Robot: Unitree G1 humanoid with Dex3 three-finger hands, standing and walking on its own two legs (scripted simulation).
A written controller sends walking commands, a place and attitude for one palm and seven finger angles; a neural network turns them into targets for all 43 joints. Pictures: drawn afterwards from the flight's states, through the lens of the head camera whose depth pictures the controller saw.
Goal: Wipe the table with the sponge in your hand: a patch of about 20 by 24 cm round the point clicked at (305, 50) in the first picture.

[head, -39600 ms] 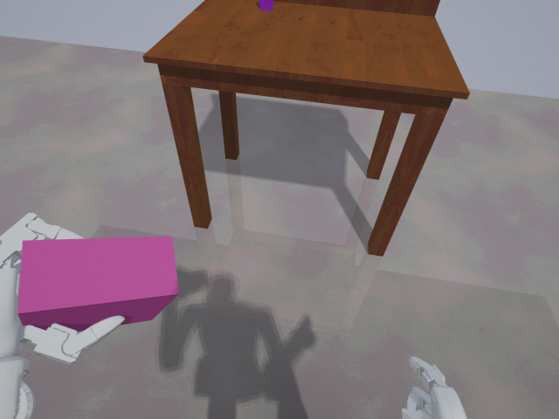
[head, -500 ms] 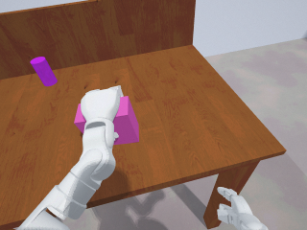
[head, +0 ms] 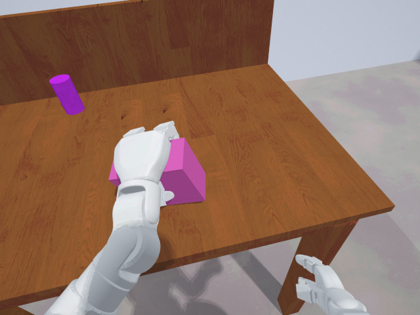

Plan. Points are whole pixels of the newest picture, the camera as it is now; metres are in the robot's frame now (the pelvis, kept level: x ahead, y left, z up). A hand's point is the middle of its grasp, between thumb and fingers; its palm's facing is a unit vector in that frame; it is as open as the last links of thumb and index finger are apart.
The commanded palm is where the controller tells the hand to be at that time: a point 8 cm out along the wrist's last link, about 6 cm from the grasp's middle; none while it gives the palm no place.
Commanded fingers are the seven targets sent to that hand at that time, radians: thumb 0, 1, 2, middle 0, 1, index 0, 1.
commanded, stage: wipe back along the third lane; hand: left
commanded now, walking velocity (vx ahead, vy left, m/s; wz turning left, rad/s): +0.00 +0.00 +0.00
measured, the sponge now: (167, 181) +0.32 +0.16 +0.10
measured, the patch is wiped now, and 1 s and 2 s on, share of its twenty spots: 0.95 0.95 0.95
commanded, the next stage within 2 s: slide back across to the middle lane in 0.68 s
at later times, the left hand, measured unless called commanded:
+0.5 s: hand (166, 182) +0.28 +0.13 +0.16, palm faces +0.34 -0.25 -0.91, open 10.4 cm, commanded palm +0.22 +0.12 +0.17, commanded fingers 0.00 0.10 1.30 -1.20 -1.60 -1.20 -1.60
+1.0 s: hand (167, 182) +0.28 +0.13 +0.16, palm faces +0.30 -0.21 -0.93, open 10.4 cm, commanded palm +0.22 +0.15 +0.19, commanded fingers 0.00 0.10 1.30 -1.20 -1.60 -1.20 -1.60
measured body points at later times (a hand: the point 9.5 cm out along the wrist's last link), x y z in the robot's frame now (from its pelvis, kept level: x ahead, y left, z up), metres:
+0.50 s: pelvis -0.02 -0.03 +0.00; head -0.04 -0.07 +0.45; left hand +0.25 +0.14 +0.21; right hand +0.24 -0.20 -0.08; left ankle -0.10 +0.07 -0.73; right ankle +0.00 -0.18 -0.73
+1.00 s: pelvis -0.03 -0.07 +0.00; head -0.04 -0.12 +0.45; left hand +0.25 +0.14 +0.21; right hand +0.21 -0.28 -0.09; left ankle -0.10 +0.07 -0.73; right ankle +0.00 -0.18 -0.73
